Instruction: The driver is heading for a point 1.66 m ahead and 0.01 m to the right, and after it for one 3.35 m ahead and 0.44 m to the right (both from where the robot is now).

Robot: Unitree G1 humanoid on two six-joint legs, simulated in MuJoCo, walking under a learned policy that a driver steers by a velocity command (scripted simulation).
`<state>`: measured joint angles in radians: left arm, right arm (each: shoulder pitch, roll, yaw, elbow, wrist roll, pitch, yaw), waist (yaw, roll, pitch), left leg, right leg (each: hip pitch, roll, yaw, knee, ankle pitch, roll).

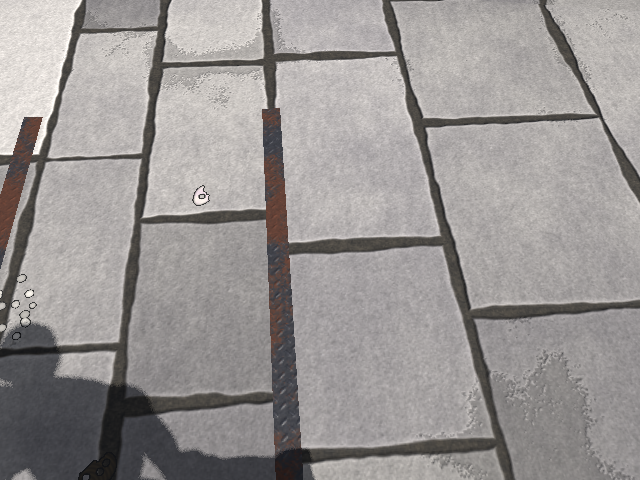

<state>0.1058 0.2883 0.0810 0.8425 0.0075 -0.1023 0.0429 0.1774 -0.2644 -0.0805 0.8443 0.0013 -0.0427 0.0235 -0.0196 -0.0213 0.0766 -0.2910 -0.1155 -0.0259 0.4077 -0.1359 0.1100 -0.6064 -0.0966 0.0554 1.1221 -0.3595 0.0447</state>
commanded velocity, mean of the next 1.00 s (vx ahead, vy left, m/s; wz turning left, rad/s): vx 0.05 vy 0.00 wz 0.23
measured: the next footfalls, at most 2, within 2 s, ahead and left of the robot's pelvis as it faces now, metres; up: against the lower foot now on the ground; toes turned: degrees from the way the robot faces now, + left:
right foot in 0.28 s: +0.26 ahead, -0.11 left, +0.00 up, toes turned +11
left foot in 0.60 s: +0.14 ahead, +0.12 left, +0.00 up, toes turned +8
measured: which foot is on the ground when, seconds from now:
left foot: down 0.00-0.28, up 0.30-0.58, down 0.60-1.00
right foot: up 0.00-0.26, down 0.28-1.00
